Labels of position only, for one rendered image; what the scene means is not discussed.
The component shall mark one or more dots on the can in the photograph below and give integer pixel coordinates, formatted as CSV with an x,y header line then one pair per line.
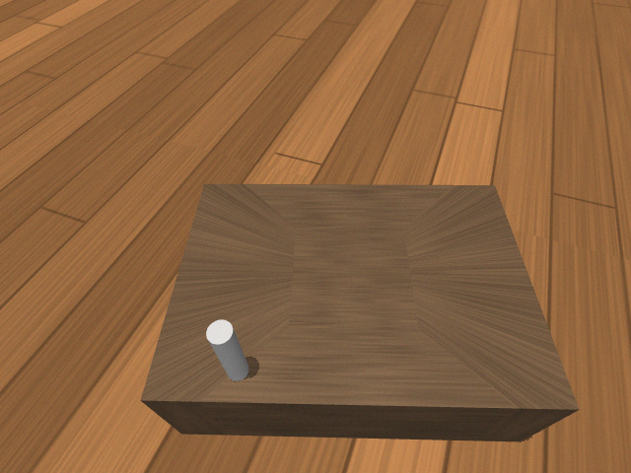
x,y
224,341

